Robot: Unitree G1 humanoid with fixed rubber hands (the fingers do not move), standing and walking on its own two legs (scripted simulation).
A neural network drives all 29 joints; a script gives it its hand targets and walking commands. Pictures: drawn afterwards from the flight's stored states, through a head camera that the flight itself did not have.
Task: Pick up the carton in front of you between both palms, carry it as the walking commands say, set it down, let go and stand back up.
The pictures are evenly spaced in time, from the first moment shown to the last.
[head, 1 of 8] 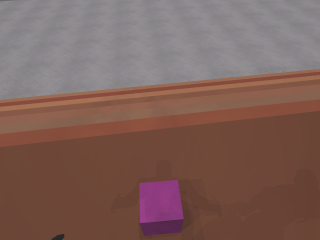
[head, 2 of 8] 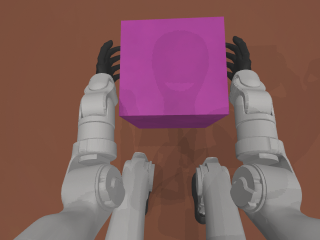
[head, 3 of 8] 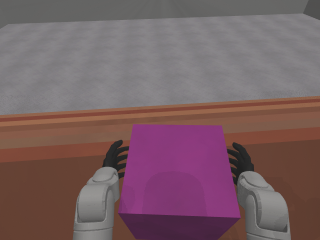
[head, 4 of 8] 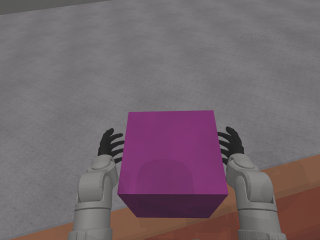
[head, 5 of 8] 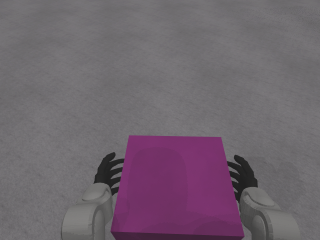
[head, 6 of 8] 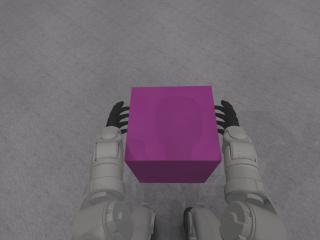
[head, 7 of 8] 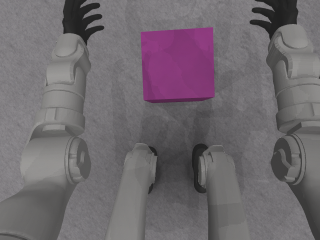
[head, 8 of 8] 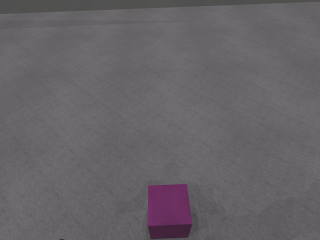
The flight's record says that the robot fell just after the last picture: no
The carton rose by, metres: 0.68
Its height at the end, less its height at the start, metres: -1.19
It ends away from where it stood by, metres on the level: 5.68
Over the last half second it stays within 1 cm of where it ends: yes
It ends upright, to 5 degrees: yes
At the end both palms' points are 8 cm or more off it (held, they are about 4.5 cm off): yes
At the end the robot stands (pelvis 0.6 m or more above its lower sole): yes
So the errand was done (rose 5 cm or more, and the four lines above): yes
